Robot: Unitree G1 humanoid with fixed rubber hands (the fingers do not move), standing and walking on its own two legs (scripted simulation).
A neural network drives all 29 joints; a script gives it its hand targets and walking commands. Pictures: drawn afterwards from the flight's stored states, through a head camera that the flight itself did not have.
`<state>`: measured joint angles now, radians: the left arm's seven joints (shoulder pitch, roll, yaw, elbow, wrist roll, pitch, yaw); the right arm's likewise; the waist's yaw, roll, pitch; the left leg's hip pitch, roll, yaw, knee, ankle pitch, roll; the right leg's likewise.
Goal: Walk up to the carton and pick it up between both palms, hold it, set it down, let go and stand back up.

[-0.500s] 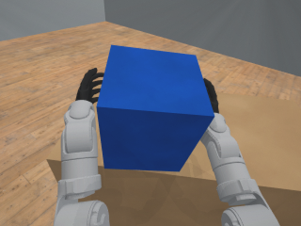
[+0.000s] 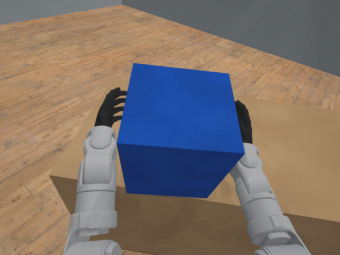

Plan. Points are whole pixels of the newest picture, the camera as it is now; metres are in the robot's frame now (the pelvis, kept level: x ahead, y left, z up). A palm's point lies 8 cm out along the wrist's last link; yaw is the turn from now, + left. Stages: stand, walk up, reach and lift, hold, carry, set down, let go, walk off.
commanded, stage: set down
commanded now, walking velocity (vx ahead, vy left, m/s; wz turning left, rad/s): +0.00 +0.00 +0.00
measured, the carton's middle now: (174, 137) +0.37 -0.01 +0.12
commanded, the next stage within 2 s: none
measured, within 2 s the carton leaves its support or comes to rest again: neither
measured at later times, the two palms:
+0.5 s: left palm (112, 125) +0.39 +0.14 +0.15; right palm (239, 137) +0.36 -0.16 +0.13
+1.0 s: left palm (117, 126) +0.41 +0.13 +0.12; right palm (238, 137) +0.38 -0.17 +0.12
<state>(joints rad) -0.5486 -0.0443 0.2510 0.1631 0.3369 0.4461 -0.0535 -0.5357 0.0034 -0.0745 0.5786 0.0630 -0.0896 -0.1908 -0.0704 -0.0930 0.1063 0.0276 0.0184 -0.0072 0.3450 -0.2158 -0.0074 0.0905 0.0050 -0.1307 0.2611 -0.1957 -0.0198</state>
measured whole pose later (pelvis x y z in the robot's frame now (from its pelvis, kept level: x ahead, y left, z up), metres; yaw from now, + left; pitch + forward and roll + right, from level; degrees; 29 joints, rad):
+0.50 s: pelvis +0.00 +0.00 +0.00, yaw +0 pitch -7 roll -1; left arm -0.61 -0.05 0.29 0.37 0.34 0.35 -0.04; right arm -0.58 0.01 -0.17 0.72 -0.02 -0.14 -0.16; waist -0.06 -0.08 0.08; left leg -0.01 0.02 0.00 0.34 -0.21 -0.01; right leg 0.05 0.01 -0.13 0.26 -0.19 -0.02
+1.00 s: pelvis +0.01 +0.00 +0.00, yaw -1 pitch -3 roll +0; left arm -0.73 -0.05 0.39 0.69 0.35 0.17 -0.02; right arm -0.69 0.05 -0.41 0.91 -0.20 -0.22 -0.10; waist -0.03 -0.06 0.04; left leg -0.07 0.03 0.02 0.30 -0.19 -0.01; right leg -0.03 0.01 -0.12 0.25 -0.18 -0.03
